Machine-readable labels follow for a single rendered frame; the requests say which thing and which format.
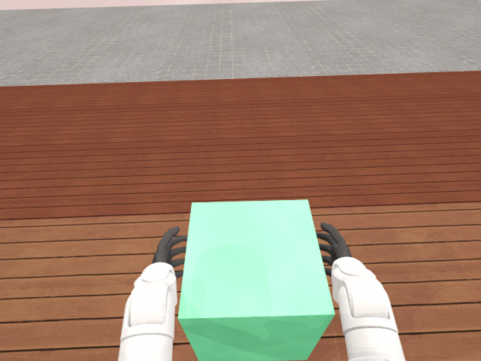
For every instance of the robot left hand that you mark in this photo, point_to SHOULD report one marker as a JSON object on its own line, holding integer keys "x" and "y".
{"x": 164, "y": 252}

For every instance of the left robot forearm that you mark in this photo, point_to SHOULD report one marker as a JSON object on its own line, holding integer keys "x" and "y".
{"x": 148, "y": 323}

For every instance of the robot right hand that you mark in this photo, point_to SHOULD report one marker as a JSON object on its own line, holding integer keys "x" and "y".
{"x": 337, "y": 247}

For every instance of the right robot forearm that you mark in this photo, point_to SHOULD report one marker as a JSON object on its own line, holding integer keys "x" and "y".
{"x": 366, "y": 315}

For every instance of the carton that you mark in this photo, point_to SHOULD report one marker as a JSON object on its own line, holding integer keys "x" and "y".
{"x": 254, "y": 285}

